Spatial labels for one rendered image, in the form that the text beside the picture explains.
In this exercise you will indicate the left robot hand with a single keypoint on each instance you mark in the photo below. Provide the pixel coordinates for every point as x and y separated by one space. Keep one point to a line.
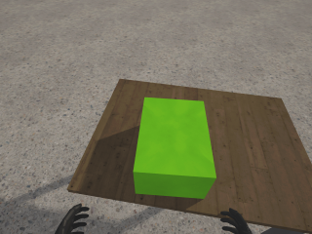
67 224

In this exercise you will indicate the right robot hand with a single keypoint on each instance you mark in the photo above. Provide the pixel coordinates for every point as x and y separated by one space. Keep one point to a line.
238 222

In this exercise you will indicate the table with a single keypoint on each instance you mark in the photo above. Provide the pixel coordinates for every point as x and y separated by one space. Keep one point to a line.
262 168

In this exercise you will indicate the carton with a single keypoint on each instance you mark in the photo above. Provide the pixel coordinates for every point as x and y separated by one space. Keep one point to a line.
174 154

